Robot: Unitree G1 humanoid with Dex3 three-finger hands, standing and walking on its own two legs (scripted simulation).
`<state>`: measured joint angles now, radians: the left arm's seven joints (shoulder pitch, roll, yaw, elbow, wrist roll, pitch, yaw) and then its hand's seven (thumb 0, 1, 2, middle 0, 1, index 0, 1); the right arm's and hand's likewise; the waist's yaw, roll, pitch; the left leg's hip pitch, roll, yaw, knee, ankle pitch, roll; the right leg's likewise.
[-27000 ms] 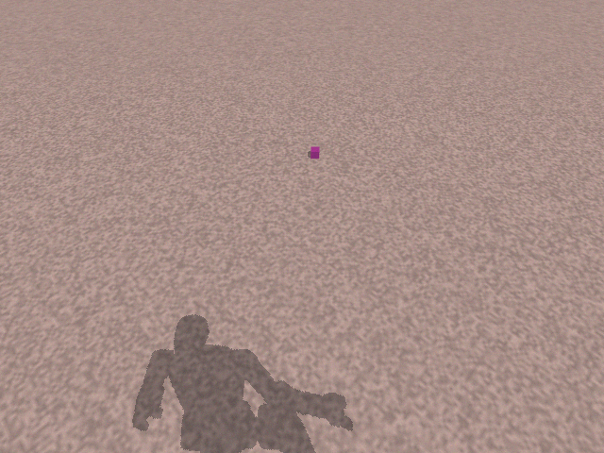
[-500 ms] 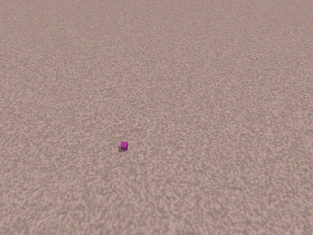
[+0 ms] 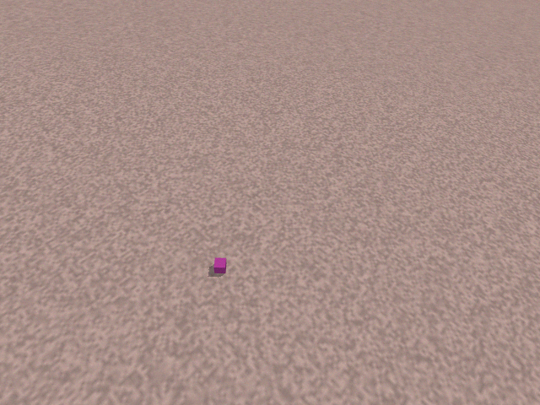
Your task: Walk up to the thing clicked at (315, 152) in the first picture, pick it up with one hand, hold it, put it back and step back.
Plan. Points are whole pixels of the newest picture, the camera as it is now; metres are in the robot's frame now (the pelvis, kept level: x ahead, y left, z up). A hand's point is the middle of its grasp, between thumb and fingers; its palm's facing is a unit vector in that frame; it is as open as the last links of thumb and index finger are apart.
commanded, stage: walk up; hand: left
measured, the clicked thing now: (220, 265) +0.78 +0.15 -0.74
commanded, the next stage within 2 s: none
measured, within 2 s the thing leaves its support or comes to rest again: neither
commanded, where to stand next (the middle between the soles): +0.40 -0.10 m, yaw -1 degrees
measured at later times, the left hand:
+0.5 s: hand (143, 321) +0.29 +0.22 -0.11, palm faces -0.03 -0.92 -0.38, open 7.3 cm
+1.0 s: hand (150, 307) +0.34 +0.23 -0.16, palm faces -0.07 -0.94 -0.34, open 7.3 cm
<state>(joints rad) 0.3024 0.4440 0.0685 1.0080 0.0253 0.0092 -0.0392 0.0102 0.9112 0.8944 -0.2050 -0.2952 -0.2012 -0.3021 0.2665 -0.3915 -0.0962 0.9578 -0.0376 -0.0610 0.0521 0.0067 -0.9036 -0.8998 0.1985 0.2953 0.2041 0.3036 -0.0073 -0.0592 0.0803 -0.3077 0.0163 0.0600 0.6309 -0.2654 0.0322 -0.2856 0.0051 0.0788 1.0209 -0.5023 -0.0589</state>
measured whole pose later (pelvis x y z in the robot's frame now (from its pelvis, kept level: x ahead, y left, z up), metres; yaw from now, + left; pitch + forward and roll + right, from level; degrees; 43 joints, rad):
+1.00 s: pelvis +0.28 -0.03 +0.00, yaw -3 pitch -2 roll +0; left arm 0.25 0.39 0.02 0.93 0.00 0.01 -0.01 0.01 0.91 0.89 -0.21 -0.30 -0.20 -0.30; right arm 0.15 -0.36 -0.01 0.85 -0.02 -0.03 0.00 0.01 -0.90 -0.90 0.20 0.30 0.21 0.30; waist 0.02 -0.03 0.11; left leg -0.39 0.05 0.06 0.65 -0.23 0.01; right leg -0.29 -0.04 0.01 0.74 -0.46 -0.03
